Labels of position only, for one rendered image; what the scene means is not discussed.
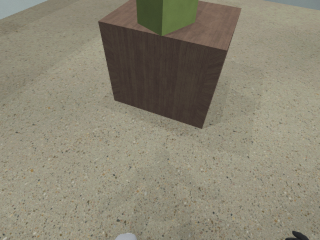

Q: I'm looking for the carton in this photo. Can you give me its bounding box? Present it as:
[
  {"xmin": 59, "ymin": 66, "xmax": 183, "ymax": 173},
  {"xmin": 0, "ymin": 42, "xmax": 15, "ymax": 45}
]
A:
[{"xmin": 136, "ymin": 0, "xmax": 199, "ymax": 36}]

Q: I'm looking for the pedestal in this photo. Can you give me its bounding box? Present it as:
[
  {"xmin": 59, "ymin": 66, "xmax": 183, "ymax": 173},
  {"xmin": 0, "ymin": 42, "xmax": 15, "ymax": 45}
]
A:
[{"xmin": 98, "ymin": 0, "xmax": 242, "ymax": 129}]

